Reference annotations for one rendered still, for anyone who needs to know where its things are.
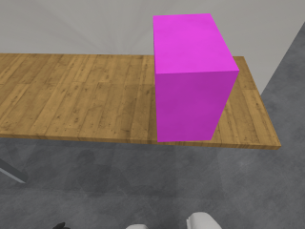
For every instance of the robot right thigh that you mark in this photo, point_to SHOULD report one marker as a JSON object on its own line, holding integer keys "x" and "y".
{"x": 201, "y": 220}

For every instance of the table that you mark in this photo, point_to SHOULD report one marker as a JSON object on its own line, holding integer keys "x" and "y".
{"x": 111, "y": 98}

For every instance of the carton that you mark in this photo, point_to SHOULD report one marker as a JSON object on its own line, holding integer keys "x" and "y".
{"x": 194, "y": 73}

